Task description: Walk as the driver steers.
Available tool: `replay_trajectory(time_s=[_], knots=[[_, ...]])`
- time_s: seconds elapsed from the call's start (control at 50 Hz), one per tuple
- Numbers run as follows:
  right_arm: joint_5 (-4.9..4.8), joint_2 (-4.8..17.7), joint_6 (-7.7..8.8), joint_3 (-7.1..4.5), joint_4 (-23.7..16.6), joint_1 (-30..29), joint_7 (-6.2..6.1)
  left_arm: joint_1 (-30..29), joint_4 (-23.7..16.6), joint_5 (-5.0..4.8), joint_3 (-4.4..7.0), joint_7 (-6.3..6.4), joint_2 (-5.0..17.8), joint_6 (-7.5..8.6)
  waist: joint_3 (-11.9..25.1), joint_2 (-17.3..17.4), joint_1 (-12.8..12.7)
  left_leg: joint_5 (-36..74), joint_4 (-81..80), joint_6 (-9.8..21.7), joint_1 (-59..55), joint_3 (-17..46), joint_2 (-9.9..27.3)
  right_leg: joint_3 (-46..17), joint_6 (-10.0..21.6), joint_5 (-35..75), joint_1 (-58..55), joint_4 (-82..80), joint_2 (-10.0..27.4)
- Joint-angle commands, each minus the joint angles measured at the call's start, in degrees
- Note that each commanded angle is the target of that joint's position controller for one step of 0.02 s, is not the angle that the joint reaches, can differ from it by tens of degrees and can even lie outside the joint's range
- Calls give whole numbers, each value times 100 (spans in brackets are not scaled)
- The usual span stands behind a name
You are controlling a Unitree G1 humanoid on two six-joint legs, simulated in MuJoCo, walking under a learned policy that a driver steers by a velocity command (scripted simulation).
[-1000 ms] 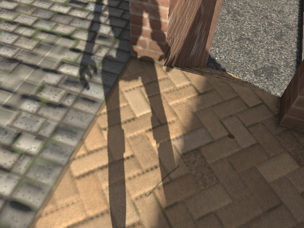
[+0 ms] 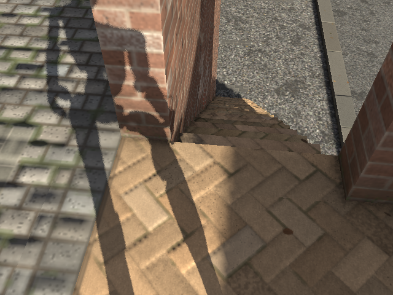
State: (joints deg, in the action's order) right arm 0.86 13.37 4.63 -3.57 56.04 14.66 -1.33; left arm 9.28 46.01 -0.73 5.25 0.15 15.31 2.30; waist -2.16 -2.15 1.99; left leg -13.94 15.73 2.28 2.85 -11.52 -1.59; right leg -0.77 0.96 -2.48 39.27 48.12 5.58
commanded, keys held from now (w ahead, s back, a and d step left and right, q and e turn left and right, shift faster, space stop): e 1.00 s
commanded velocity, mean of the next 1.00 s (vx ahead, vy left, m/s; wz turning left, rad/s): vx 0.05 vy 0.00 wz -0.58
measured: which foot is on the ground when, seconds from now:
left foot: down 0.00-0.14, up 0.16-0.60, down 0.62-1.00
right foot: up 0.00-0.14, down 0.16-0.62, up 0.64-1.00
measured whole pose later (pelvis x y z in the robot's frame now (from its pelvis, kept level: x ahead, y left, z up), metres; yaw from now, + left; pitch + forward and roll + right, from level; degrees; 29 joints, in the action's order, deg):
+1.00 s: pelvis +0.15 +0.02 +0.00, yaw -35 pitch +2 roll +0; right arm -0.3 16.3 -1.0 -4.0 43.1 8.9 -1.5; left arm 9.6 32.5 -1.2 4.4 -0.4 17.0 -4.0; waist -3.1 -0.4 1.8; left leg -14.4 25.9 -0.9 12.8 -7.2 5.1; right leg 0.6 -3.7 -21.4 23.8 44.7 2.0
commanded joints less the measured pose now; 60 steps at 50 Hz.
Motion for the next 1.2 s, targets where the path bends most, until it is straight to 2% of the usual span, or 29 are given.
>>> replay_trajectory(time_s=[0.02,0.1,0.14,0.16,0.18,0.2,0.22,0.24,0.26,0.32,0.46,0.56,0.6,0.62,0.64,0.66,0.68,0.72,0.74,0.8,0.88,1.0,1.04,1.06,1.08,1.1,1.12,1.14,1.2], knots=[[-99,1075,-10,-192,-467,-513,-139,-54,-458,43,-55,-175,40,-18,94,526,-169,3931,-155,710,353,176,1587,237,26,445,-723,-765,-71],[-255,1284,-230,-286,-556,-577,-190,-2,-757,61,74,-331,454,-71,340,637,-338,4811,901,508,-338,145,1771,484,363,-472,-1045,-1205,-396],[-266,1183,-331,-263,-648,-589,-186,939,-581,44,272,-294,862,-15,840,320,-803,4447,2692,153,-92,-48,1320,584,694,248,-2390,-2110,-821],[-58,882,-307,-149,-760,-311,-119,1170,-644,81,410,-138,1425,-19,1292,-718,-731,1945,4397,-245,1200,-96,841,-835,1112,2872,-3760,-2068,170],[155,465,-239,0,-918,191,-5,887,-881,215,387,-102,1788,-10,2028,-1498,-135,-2802,6261,-572,3016,676,-346,-3426,2433,4634,-5168,-2017,1572],[-23,898,-179,-80,-871,-57,91,883,-986,163,297,-126,1379,-21,2613,-652,-491,-2554,6585,-489,3226,1762,-133,-3513,2457,3251,-5110,-2455,1543],[-198,994,-176,-110,-1015,-460,110,475,-1091,97,237,-117,1162,-8,1934,-321,-434,-2022,6390,-390,3508,1755,75,-2919,2127,2216,-4537,-2637,1285],[-153,937,-216,-112,-989,-627,53,162,-1102,-14,191,-76,975,-40,1335,214,-288,-1603,5898,-399,3532,1691,306,-2413,1738,1359,-3817,-2799,952],[-88,982,-290,-138,-990,-725,-22,-70,-1156,-34,146,-24,864,-90,997,264,-180,-1330,5405,-414,3346,1675,437,-2135,1522,884,-3149,-2912,747],[-62,835,-427,-134,-967,-527,-74,-145,-1291,144,165,37,943,-137,981,-183,-9,-891,4614,-490,2652,1533,251,-1774,1380,903,-2370,-3022,334],[-82,811,-460,-115,-1152,-942,-130,-71,-1427,77,202,190,1049,-263,949,-559,-235,-375,3300,-663,2564,1741,106,-2234,1169,-1134,-2236,-3069,157],[-139,884,-297,-144,-1199,-850,-16,-42,-1514,70,191,188,1022,-359,931,-815,-280,-531,2229,-509,2071,1711,-37,-2731,1058,-843,-2492,-2812,131],[-144,917,-241,-188,-1096,-426,52,-151,-1567,-6,172,208,995,-419,919,-782,-24,101,1015,-328,1329,1561,-29,-2716,839,-623,-2337,-2514,-76],[-80,1184,-242,-274,-1047,-186,58,-31,-1581,-27,131,221,851,-441,952,-450,-3,394,545,-120,687,1917,545,-2452,568,-1126,-1888,-2077,-368],[40,1662,-300,-365,-1121,-285,16,179,-1634,-20,46,208,501,-445,868,1046,-278,829,183,452,173,3219,1877,-1364,219,-2530,-889,-698,-1165],[222,1667,-313,-363,-1187,-394,37,55,-1828,2,168,171,907,-358,621,2043,-282,1551,-54,1310,671,4334,2560,-836,-37,-3406,-186,515,-1425],[183,1342,-298,-285,-1416,-793,10,220,-1671,44,285,141,1289,-333,552,1441,-357,1747,80,1316,736,3868,2458,-974,-170,-3012,-223,1377,-1094],[-2,986,-335,-202,-1537,-1103,-51,469,-1367,15,290,155,1106,-431,501,926,-432,1668,340,774,589,2725,1702,-773,-363,-2342,-183,2026,-1011],[-61,942,-353,-174,-1550,-1059,-75,486,-1358,16,245,145,966,-481,411,927,-357,1918,356,800,541,2493,1655,-720,-464,-2171,-47,2332,-965],[-9,1014,-448,-182,-1542,-699,-140,39,-1594,-83,131,105,721,-506,344,1054,-90,2097,267,910,215,1914,1505,-295,-629,-1839,73,1886,-761],[-23,1307,-521,-287,-1555,-448,-145,-303,-1836,-39,32,39,582,-500,531,1243,150,2288,306,1032,-189,1688,1783,-60,-694,-1955,-330,727,-432],[-198,1546,-496,-388,-1593,-599,3,-140,-1885,-58,82,-98,697,-566,565,1351,30,2332,569,877,159,1333,2013,400,-295,-1779,-1599,-972,-458],[-317,1501,-481,-390,-1551,-611,30,250,-1728,-74,127,-123,670,-582,685,1162,-198,1032,891,569,581,1095,1916,625,41,-1167,-2512,-2018,-665],[-276,1223,-463,-318,-1471,-431,55,687,-1547,-107,223,-84,820,-569,819,760,-317,34,1471,301,1262,787,1674,469,250,-1155,-3461,-2296,-745],[-65,734,-438,-158,-1598,-566,114,1286,-1440,-146,383,-13,1325,-518,851,-650,-500,-1532,3338,-171,2748,188,1072,-1255,721,-1153,-4510,-2721,407],[-14,718,-320,-140,-2078,-1089,107,1458,-1552,-12,428,-67,1870,-324,746,-1600,-632,-2452,4620,-365,4595,774,169,-3837,1889,-2239,-4605,-3303,1588],[-151,1108,-195,-251,-2123,-1445,137,1423,-1532,56,294,-119,1410,-132,597,-968,-814,-2118,5143,-263,4832,1491,425,-3815,1965,-2894,-4428,-3620,1562],[-249,1271,-121,-310,-2109,-1405,193,1182,-1488,51,186,-104,1167,-28,278,-917,-595,-1514,5034,-116,4826,1582,566,-3366,1695,-3248,-4133,-3690,1336],[-67,1210,-21,-324,-1733,-994,240,646,-1546,46,15,7,831,19,130,-675,-274,-93,4368,-239,4173,1431,713,-2183,1222,-2155,-3635,-3784,673]])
